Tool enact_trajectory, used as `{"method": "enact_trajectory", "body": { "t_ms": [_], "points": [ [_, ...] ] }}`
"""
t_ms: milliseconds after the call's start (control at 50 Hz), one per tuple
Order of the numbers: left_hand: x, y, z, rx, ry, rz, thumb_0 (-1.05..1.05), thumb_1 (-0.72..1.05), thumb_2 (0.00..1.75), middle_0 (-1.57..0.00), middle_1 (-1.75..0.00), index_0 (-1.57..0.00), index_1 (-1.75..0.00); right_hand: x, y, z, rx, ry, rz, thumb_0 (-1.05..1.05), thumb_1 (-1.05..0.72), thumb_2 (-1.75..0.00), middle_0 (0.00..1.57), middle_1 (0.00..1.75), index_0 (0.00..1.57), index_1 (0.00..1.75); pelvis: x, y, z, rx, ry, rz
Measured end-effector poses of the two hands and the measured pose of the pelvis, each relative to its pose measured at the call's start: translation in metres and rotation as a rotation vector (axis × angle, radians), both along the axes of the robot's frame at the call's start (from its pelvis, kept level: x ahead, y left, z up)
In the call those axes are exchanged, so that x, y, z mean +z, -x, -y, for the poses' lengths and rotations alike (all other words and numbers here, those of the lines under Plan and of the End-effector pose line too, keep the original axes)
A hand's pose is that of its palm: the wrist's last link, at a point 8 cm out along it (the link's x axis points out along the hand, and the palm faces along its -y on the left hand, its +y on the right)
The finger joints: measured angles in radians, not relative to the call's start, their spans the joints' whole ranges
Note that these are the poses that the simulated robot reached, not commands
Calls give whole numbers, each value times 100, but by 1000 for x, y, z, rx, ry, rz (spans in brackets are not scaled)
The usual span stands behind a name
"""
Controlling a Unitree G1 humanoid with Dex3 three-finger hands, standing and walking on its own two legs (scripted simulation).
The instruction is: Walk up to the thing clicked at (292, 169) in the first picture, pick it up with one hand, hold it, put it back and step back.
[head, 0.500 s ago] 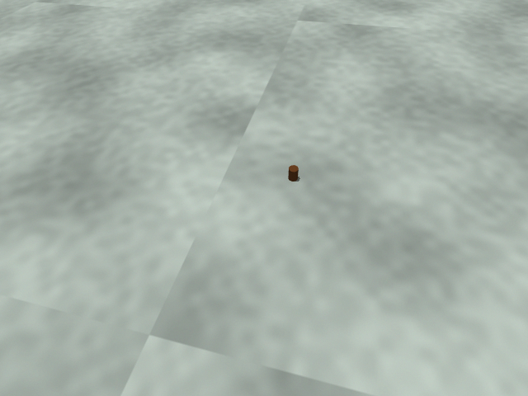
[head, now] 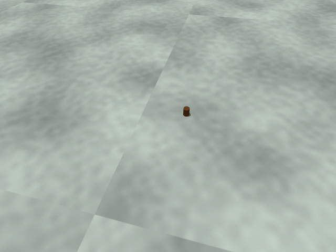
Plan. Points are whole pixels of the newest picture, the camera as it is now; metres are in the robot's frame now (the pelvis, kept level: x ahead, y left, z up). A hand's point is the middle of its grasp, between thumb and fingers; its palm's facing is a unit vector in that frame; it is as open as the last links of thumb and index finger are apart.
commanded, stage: stand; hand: left
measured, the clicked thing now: (186, 111) +1.29 -0.11 -0.75
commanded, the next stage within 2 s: walk up in 0.62 s
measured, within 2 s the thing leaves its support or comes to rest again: neither
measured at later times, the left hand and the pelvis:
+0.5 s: hand out of the picture +0.07 +0.25 -0.16, palm faces -0.03 -0.94 -0.34, open 7.4 cm; pelvis +0.00 +0.00 +0.00, yaw +0 degrees
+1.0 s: hand out of the picture +0.16 +0.22 -0.15, palm faces -0.09 -0.90 -0.43, open 7.4 cm; pelvis +0.08 -0.08 -0.03, yaw -6 degrees
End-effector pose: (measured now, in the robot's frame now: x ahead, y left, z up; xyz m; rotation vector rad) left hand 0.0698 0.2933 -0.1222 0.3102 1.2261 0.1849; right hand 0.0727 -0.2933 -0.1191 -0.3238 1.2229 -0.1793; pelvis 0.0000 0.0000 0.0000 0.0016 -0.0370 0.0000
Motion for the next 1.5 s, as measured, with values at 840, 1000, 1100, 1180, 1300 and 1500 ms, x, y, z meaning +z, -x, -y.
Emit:
{"method": "enact_trajectory", "body": {
  "t_ms": [840, 1000, 1100, 1180, 1300, 1500],
  "points": [
    [16, -44, 3, -96, -38, -1, 1, 91, 90, -20, -30, -20, -30, 5, 19, 66, -89, 41, 39, 0, -91, -89, 21, 30, 20, 30, -7, -33, 33, -82, -26, -7],
    [14, -91, 37, -99, -104, 74, 1, 91, 90, -20, -30, -20, -30, -19, -19, 128, -116, 63, 1, 1, -91, -90, 20, 29, 20, 30, -29, -82, 78, -110, 14, 23],
    [15, -104, 59, -88, -57, 35, 1, 91, 90, -20, -30, -20, -30, -3, -76, 126, -78, 29, 72, 1, -91, -90, 20, 29, 20, 30, -16, -116, 85, -126, 27, 22],
    [7, -128, 66, -104, -22, 8, 1, 90, 90, -20, -30, -20, -30, 8, -116, 121, -54, 20, 103, 0, -91, -90, 20, 29, 20, 30, -13, -148, 87, -140, 32, 12],
    [-20, -200, 60, -160, 6, 2, 1, 90, 90, -20, -30, -20, -30, 12, -171, 117, -73, 74, 146, 0, -91, -90, 20, 30, 20, 30, -28, -209, 77, -160, 15, 1],
    [2, -365, 87, -310, 0, 102, 1, 91, 90, -20, -30, -20, -30, 22, -183, 117, -206, 71, 78, 0, -91, -89, 20, 30, 20, 30, -13, -290, 89, -213, -12, -1]
  ]
}}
